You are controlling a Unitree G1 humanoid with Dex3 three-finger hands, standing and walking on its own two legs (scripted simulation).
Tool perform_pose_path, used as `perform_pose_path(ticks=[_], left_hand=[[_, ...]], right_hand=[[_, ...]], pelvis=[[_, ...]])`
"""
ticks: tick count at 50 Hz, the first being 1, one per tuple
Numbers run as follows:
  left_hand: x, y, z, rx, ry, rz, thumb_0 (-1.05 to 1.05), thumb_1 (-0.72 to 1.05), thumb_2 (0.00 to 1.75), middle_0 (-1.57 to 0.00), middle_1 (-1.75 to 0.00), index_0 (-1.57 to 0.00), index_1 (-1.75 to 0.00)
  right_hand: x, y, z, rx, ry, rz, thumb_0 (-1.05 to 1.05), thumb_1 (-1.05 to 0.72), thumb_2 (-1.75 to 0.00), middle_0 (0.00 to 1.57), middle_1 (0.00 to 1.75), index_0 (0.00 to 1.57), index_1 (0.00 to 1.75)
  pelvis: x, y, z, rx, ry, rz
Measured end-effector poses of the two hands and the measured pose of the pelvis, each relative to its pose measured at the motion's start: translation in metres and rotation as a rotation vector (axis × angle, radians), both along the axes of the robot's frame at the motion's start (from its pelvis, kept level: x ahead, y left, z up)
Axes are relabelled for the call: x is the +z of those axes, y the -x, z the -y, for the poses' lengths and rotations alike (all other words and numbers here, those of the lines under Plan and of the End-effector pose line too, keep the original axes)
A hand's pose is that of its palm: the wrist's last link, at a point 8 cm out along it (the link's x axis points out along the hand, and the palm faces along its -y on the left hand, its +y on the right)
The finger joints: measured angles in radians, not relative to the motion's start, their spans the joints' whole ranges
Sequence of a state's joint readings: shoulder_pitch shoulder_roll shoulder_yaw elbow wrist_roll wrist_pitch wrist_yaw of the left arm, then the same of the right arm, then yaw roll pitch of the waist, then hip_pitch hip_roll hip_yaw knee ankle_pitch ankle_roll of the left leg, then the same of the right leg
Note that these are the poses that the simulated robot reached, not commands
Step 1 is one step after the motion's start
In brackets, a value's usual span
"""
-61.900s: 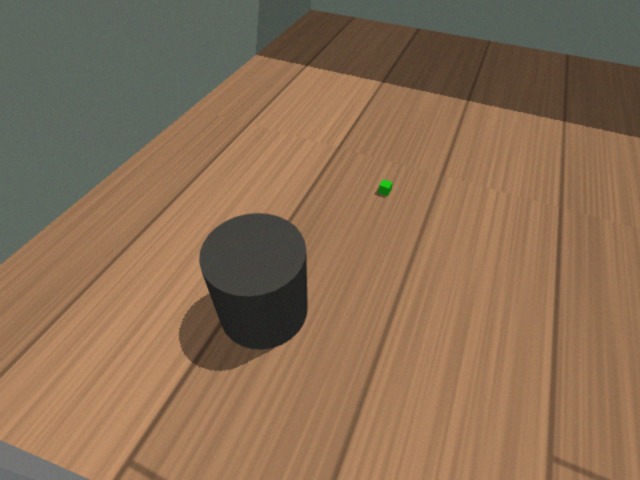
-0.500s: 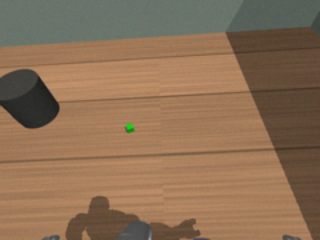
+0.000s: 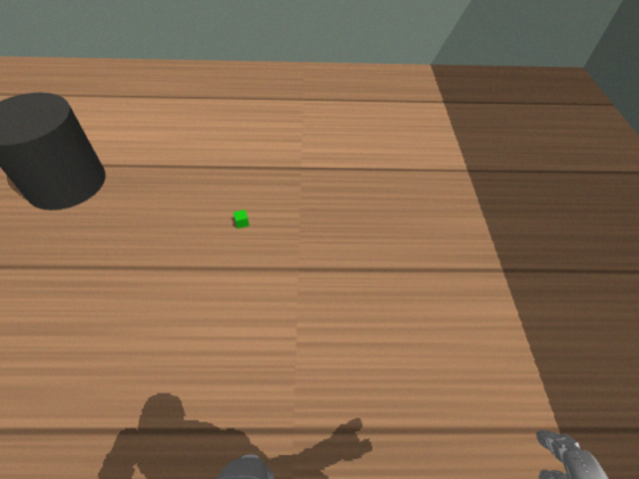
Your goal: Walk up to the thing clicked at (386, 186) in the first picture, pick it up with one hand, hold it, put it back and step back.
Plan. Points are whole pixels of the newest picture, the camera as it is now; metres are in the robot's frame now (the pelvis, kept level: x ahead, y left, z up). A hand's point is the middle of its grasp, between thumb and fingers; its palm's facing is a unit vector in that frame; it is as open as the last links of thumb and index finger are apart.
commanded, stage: step back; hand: left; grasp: from above
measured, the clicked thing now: (241, 219) +1.08 +0.33 -0.73
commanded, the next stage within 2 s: stand in 0.92 s
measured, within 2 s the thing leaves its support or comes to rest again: neither
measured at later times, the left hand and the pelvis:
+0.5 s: hand out of the picture +0.05 +0.31 -0.13, palm faces +0.04 -0.92 -0.40, open 7.4 cm; pelvis +0.00 +0.03 +0.02, yaw +4 degrees
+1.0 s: hand (116, 477) +0.14 +0.28 -0.13, palm faces +0.08 -0.94 -0.34, open 7.4 cm; pelvis +0.03 +0.02 +0.01, yaw +5 degrees
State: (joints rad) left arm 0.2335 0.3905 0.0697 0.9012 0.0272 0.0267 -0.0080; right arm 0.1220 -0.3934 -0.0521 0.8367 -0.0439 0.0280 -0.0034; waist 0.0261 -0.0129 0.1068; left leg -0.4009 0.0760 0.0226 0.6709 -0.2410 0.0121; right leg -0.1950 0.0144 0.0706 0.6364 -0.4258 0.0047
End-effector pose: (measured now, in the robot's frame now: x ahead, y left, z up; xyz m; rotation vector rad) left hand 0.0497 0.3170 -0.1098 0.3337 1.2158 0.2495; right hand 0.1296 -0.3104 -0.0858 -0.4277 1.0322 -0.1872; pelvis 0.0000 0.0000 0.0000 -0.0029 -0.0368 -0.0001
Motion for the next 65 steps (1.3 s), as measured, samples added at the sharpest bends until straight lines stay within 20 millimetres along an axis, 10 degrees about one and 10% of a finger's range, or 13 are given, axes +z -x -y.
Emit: perform_pose_path(ticks=[7, 17, 27, 40, 53, 65], left_hand=[[0.019, 0.062, 0.014, 0.044, -0.029, -0.053, 0.01, 0.9, 0.9, -0.21, -0.3, -0.2, -0.3], [0.022, 0.061, -0.025, 0.082, -0.049, -0.014, 0.01, 0.9, 0.9, -0.21, -0.3, -0.2, -0.3], [0.019, -0.005, -0.035, 0.011, -0.009, 0.034, 0.01, 0.9, 0.9, -0.2, -0.3, -0.2, -0.3], [0.017, -0.079, 0.014, -0.026, 0.012, 0.146, 0.01, 0.9, 0.9, -0.2, -0.3, -0.2, -0.3], [0.009, -0.067, -0.005, 0.04, 0.059, 0.085, 0.01, 0.9, 0.9, -0.2, -0.3, -0.2, -0.3], [0.014, -0.046, -0.009, 0.071, 0.069, 0.017, 0.01, 0.91, 0.9, -0.2, -0.3, -0.2, -0.3]], right_hand=[[-0.01, 0.039, 0.01, -0.046, -0.069, -0.045, 0.0, -0.9, -0.89, 0.2, 0.3, 0.21, 0.3], [-0.023, 0.078, -0.011, -0.021, -0.055, -0.234, 0.01, -0.9, -0.89, 0.2, 0.3, 0.21, 0.3], [0.0, 0.07, -0.031, -0.063, -0.046, -0.166, 0.0, -0.9, -0.89, 0.2, 0.3, 0.21, 0.3], [-0.032, 0.025, -0.016, -0.069, -0.073, -0.17, 0.0, -0.9, -0.89, 0.2, 0.3, 0.21, 0.3], [-0.015, 0.018, -0.037, -0.038, -0.059, -0.205, 0.0, -0.9, -0.89, 0.2, 0.3, 0.21, 0.3], [-0.001, -0.033, -0.053, 0.001, -0.082, -0.107, 0.0, -0.9, -0.89, 0.2, 0.3, 0.21, 0.3]], pelvis=[[0.011, 0.015, 0.009, -0.002, -0.011, 0.018], [0.008, 0.017, -0.015, 0.087, -0.015, -0.013], [0.018, -0.006, -0.025, 0.068, -0.015, 0.0], [0.004, -0.029, -0.004, 0.078, -0.014, 0.013], [0.015, -0.038, -0.022, 0.085, -0.01, 0.004], [0.026, -0.049, -0.027, 0.087, -0.012, 0.021]])
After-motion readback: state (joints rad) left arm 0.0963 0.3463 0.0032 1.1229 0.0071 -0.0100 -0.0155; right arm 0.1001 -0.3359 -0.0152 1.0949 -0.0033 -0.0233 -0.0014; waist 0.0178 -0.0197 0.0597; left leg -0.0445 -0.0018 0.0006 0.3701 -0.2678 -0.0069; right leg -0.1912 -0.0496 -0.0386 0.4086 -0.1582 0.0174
